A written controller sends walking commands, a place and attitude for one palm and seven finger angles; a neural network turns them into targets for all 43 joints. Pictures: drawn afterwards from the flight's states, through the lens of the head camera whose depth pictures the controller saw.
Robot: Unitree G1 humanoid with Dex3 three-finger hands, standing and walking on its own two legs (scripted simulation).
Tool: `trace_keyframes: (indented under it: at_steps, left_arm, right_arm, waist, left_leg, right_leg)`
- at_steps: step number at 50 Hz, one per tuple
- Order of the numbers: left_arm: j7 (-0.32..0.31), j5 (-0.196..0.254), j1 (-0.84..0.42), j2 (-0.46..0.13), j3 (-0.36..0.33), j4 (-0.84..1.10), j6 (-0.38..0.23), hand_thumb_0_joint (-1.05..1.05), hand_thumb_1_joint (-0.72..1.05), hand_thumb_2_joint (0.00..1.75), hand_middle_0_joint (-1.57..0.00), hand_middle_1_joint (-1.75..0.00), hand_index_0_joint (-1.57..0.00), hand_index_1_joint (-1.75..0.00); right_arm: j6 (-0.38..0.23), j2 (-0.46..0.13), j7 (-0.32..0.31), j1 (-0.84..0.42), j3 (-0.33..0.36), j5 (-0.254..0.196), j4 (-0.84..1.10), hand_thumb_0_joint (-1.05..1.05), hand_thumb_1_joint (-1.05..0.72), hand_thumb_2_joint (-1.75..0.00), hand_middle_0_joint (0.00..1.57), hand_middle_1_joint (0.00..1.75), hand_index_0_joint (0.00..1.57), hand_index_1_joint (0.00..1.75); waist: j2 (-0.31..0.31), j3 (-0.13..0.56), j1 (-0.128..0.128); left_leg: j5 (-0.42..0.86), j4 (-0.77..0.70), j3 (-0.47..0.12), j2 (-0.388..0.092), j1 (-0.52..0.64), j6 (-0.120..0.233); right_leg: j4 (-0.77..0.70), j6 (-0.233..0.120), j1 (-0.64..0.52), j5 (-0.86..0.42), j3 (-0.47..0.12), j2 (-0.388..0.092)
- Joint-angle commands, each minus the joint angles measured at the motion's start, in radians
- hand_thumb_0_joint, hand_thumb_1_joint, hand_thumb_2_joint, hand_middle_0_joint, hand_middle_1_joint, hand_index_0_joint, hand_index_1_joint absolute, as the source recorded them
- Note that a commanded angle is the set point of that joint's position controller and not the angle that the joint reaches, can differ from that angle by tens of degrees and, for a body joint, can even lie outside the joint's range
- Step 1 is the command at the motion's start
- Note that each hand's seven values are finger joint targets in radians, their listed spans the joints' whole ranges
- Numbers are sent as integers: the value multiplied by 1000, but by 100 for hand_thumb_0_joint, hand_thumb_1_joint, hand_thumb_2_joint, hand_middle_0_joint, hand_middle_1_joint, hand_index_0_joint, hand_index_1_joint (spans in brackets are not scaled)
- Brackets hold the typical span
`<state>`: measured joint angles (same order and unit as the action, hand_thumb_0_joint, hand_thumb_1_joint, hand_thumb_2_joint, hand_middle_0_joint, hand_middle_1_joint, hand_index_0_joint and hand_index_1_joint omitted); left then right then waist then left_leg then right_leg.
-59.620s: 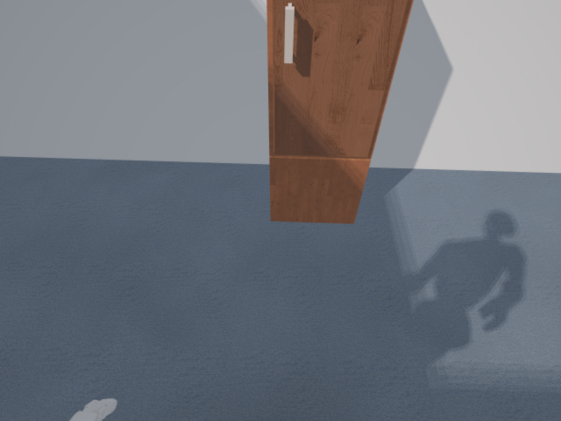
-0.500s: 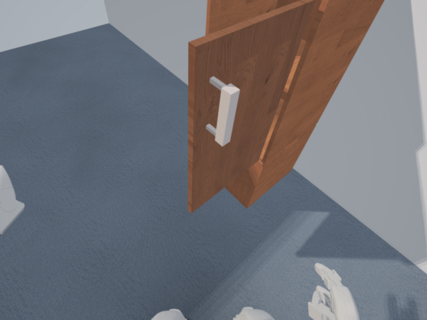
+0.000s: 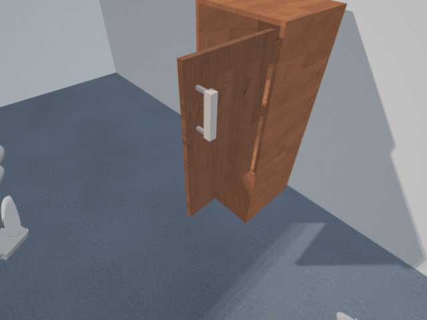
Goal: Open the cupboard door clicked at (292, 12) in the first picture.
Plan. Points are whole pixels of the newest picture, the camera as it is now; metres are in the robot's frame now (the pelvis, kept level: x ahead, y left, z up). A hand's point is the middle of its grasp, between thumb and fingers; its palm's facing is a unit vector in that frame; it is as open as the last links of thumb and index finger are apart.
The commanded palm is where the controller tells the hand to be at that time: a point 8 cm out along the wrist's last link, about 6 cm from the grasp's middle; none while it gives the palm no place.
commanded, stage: stop stepping back and stand still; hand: left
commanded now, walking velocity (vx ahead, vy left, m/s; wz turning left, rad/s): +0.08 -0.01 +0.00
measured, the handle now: (204, 113) +0.59 +0.06 +0.11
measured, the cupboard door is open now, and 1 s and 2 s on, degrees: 91 91 91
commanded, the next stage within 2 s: let the arm hang, fingers relaxed in 0.96 s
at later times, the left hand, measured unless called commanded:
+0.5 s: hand (10, 265) +0.15 +0.27 +0.15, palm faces +0.47 -0.78 -0.42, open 7.4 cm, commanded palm +0.09 +0.30 +0.18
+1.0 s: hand out of the picture +0.12 +0.28 +0.15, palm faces +0.42 -0.80 -0.43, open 7.4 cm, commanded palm +0.07 +0.32 +0.18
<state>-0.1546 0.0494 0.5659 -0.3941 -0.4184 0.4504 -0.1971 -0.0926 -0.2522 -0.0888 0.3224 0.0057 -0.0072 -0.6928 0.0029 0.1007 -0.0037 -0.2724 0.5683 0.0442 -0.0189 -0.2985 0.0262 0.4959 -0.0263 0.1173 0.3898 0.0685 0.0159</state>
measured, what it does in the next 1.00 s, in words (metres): shifts its weight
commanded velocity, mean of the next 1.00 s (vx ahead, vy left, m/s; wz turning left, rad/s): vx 0.00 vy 0.00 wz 0.00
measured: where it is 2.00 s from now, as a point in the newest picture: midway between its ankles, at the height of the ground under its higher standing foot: outside the picture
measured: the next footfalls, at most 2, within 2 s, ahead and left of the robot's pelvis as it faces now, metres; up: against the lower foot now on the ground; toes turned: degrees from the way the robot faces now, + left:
none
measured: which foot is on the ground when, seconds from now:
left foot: down 0.00-1.00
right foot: down 0.00-1.00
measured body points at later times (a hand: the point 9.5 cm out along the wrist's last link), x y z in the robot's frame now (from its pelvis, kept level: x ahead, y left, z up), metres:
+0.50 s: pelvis -0.05 +0.00 +0.01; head -0.05 +0.00 +0.46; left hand +0.12 +0.31 +0.18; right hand +0.10 -0.24 -0.09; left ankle -0.02 +0.11 -0.73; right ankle -0.06 -0.09 -0.73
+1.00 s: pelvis -0.08 +0.02 +0.01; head -0.06 +0.02 +0.46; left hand +0.10 +0.32 +0.17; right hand +0.08 -0.22 -0.08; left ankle -0.02 +0.11 -0.73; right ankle -0.06 -0.09 -0.73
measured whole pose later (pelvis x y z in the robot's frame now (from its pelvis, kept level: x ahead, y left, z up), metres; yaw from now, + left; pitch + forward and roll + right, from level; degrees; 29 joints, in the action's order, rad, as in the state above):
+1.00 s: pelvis -0.08 +0.02 +0.01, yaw +0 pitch -1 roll -1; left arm -0.15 0.03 0.53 -0.35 -0.37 0.42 -0.19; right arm -0.12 -0.21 -0.08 0.22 -0.02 0.00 -0.64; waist 0.01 -0.04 -0.01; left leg -0.15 0.43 0.00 0.01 -0.26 0.03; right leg 0.37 -0.01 0.18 0.18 0.05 0.02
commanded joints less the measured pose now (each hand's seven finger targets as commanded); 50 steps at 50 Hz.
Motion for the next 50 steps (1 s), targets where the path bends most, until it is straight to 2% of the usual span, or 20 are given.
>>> trace_keyframes:
  at_steps: [1, 2, 3, 5, 7, 9, 11, 12, 13, 15, 18, 20, 22, 23, 24, 26, 29, 34, 40, 50]
  left_arm:
    - [-21, -9, -216, -179, -58, 180, -55, 0, 90, 90, -20, -30, -20, -30]
    - [-25, -14, -189, -182, -67, 172, -53, 0, 90, 90, -20, -30, -20, -30]
    - [-20, -14, -206, -206, -69, 245, -66, 0, 90, 90, -20, -30, -20, -30]
    - [-17, -15, -204, -198, -75, 274, -70, 0, 90, 90, -20, -30, -20, -30]
    - [-24, -15, -120, -195, -100, 276, -65, 0, 90, 90, -20, -30, -20, -30]
    - [-25, -13, -20, -225, -155, 268, -65, 0, 90, 90, -20, -30, -20, -30]
    - [-20, -3, 24, -203, -154, 232, -74, 0, 90, 90, -20, -30, -20, -30]
    - [-19, 4, 57, -203, -160, 204, -73, 0, 90, 90, -20, -30, -20, -30]
    - [-18, 10, 46, -190, -152, 188, -70, 0, 90, 90, -20, -30, -20, -30]
    - [-20, 6, 1, -181, -141, 155, -76, 0, 90, 90, -20, -30, -20, -30]
    - [-19, -3, -78, -152, -98, 86, -74, 0, 90, 90, -20, -30, -20, -30]
    - [-16, -5, -126, -147, -67, 101, -73, 0, 90, 90, -20, -30, -20, -30]
    - [-9, -9, -160, -151, -44, 154, -75, 0, 90, 90, -20, -30, -20, -30]
    - [-9, -16, -133, -164, -62, 144, -67, 0, 90, 90, -20, -30, -20, -30]
    - [-5, -16, -152, -182, -67, 191, -69, 0, 90, 90, -20, -30, -20, -30]
    - [-9, -19, -159, -187, -73, 244, -78, 0, 90, 90, -20, -30, -20, -30]
    - [-16, -15, -82, -222, -123, 279, -80, 0, 90, 90, -20, -30, -20, -30]
    - [-16, 3, 44, -192, -147, 204, -78, 0, 90, 90, -20, -30, -20, -30]
    - [-8, 4, -15, -150, -89, 139, -67, 0, 90, 90, -20, -30, -20, -30]
    - [-21, -20, -107, -178, -85, 245, -69, 0, 90, 90, -20, -30, -20, -30]
  right_arm:
    - [-85, -118, -17, -170, 44, -1, 196, 0, -90, -90, 20, 30, 20, 30]
    - [-86, -117, -14, -152, 40, 1, 200, 0, -90, -90, 20, 30, 20, 30]
    - [-89, -91, -9, -151, 24, 11, 191, 0, -90, -90, 20, 30, 20, 30]
    - [-106, -89, 0, -177, 29, 17, 188, 0, -90, -90, 20, 30, 20, 30]
    - [-112, -88, 7, -190, 24, 14, 200, 0, -90, -90, 20, 30, 20, 30]
    - [-105, -84, 14, -193, 26, 13, 217, 0, -90, -90, 20, 30, 20, 30]
    - [-86, -67, 24, -192, 33, 14, 229, 0, -90, -90, 20, 30, 20, 30]
    - [-72, -63, 27, -184, 41, 12, 223, 0, -90, -90, 20, 30, 20, 30]
    - [-61, -63, 27, -178, 44, 8, 210, 0, -90, -90, 20, 30, 20, 30]
    - [-56, -56, 24, -176, 34, 8, 201, 0, -90, -90, 20, 30, 20, 30]
    - [-68, -61, 11, -163, 23, 1, 183, 0, -90, -90, 20, 30, 20, 30]
    - [-84, -85, -2, -183, 32, 2, 182, 0, -90, -90, 20, 30, 20, 30]
    - [-89, -103, -3, -188, 43, -3, 197, 0, -90, -90, 20, 30, 20, 30]
    - [-91, -95, -4, -182, 37, 2, 198, 0, -90, -90, 20, 30, 20, 30]
    - [-96, -90, -3, -194, 27, 9, 194, 0, -90, -90, 20, 30, 20, 30]
    - [-99, -83, 0, -197, 23, 8, 204, 0, -90, -90, 20, 30, 20, 30]
    - [-103, -83, 5, -203, 27, 12, 218, 0, -90, -90, 20, 30, 20, 30]
    - [-81, -72, 15, -195, 29, 12, 224, 0, -90, -90, 20, 30, 20, 30]
    - [-70, -78, 8, -200, 27, 4, 221, 0, -90, -90, 20, 30, 20, 30]
    - [-94, -78, -2, -204, 22, 11, 219, 0, -90, -90, 20, 30, 20, 30]
  waist:
    - [102, -62, 10]
    - [115, -47, 10]
    - [210, -26, 21]
    - [189, -69, 11]
    - [188, -93, 0]
    - [168, -67, -6]
    - [8, -78, 6]
    - [-95, -85, 8]
    - [-145, -103, 7]
    - [-120, -87, 15]
    - [-62, -69, 27]
    - [34, -60, 8]
    - [19, -39, -4]
    - [22, -50, 2]
    - [84, -27, 1]
    - [87, -7, -6]
    - [102, 10, -13]
    - [87, -16, -3]
    - [39, -64, 10]
    - [100, -37, -3]
  left_leg:
    - [204, -146, -154, -117, 196, 81]
    - [368, -121, -206, -151, 219, 98]
    - [409, -175, -266, -169, 216, 106]
    - [146, -292, -315, -209, 90, 111]
    - [-35, -315, -243, -184, -28, 94]
    - [-118, -267, -125, -106, -96, 40]
    - [-115, -98, -67, -21, -104, -5]
    - [-64, 52, -54, 6, -83, -23]
    - [-52, 178, -53, 14, -79, -32]
    - [-82, 222, -83, -6, -121, -29]
    - [78, -83, -58, -12, 34, -13]
    - [227, -173, -119, -65, 131, 8]
    - [247, -169, -135, -94, 155, 22]
    - [316, -147, -118, -73, 143, 23]
    - [332, -162, -122, -67, 132, 14]
    - [334, -196, -140, -76, 101, 11]
    - [252, -210, -131, -65, 80, 5]
    - [143, -206, -118, -48, 40, -14]
    - [39, -228, -122, -56, 40, -11]
    - [1, -268, -139, -51, 27, -3]
  right_leg:
    - [51, 28, 195, -286, -93, -78]
    - [91, 38, 221, -292, -60, -42]
    - [144, 38, 237, -148, -23, -30]
    - [184, 33, 179, 76, -38, -12]
    - [71, 29, 78, 14, -28, -20]
    - [-70, 15, -22, -95, -35, -32]
    - [-204, -32, 43, 2, -207, -120]
    - [-296, -78, 121, 82, -362, -210]
    - [-331, -111, 172, 51, -418, -275]
    - [-269, -123, 116, -151, -353, -278]
    - [-159, -40, 87, -264, -192, -172]
    - [-104, 16, 110, -264, -135, -85]
    - [-126, 38, 95, -247, -136, -57]
    - [-114, 34, 79, -345, -126, -50]
    - [-95, 34, 61, -354, -107, -57]
    - [-80, 36, -1, -340, -87, -43]
    - [-103, 31, -24, -297, -90, -47]
    - [-164, 18, 1, -237, -112, -59]
    - [-205, 29, 68, -150, -112, -50]
    - [-179, 31, 10, -151, -88, -39]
